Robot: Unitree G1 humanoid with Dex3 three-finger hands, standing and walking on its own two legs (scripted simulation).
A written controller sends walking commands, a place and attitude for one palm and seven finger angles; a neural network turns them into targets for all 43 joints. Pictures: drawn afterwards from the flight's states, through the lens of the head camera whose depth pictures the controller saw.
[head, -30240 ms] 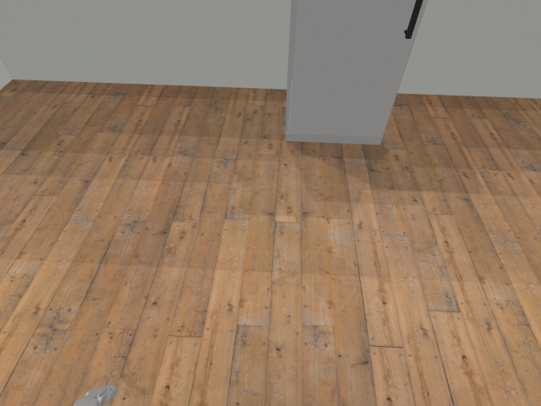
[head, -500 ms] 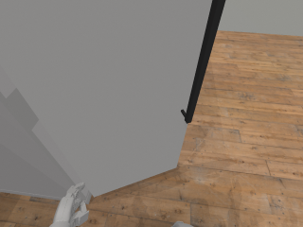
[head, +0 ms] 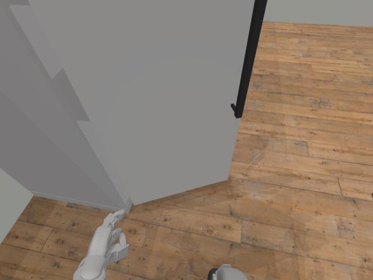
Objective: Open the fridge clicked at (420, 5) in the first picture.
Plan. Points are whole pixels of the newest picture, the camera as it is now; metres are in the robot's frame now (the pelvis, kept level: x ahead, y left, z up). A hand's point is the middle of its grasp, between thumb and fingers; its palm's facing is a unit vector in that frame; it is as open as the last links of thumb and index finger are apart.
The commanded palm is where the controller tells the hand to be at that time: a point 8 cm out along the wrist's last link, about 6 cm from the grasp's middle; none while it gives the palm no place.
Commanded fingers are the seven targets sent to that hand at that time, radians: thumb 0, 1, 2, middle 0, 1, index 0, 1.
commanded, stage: stop stepping back and stand still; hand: right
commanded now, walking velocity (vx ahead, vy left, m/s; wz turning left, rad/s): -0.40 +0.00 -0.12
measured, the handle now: (247, 47) +0.67 -0.19 +0.15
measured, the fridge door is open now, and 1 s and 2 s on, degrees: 62 62 62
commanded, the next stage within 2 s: let the arm hang, fingers relaxed in 1.12 s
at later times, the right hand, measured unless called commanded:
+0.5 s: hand out of the picture +0.06 -0.31 +0.19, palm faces +0.52 +0.78 -0.36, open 7.4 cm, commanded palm +0.03 -0.33 +0.19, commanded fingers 0.00 -0.90 -0.90 0.20 0.30 0.20 0.30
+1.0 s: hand out of the picture +0.00 -0.36 +0.18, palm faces +0.58 +0.73 -0.36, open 7.4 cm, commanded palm -0.06 -0.37 +0.19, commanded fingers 0.00 -0.90 -0.90 0.20 0.30 0.20 0.30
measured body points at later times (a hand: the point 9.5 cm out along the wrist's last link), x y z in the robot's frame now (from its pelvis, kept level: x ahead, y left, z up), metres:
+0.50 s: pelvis -0.12 -0.04 +0.00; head -0.16 -0.06 +0.45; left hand +0.01 +0.23 -0.07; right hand +0.03 -0.35 +0.21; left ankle -0.05 +0.10 -0.72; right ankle -0.09 -0.16 -0.71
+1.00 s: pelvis -0.20 -0.07 -0.01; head -0.22 -0.08 +0.44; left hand -0.03 +0.18 -0.08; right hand -0.04 -0.39 +0.20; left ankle -0.14 +0.06 -0.70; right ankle -0.14 -0.18 -0.73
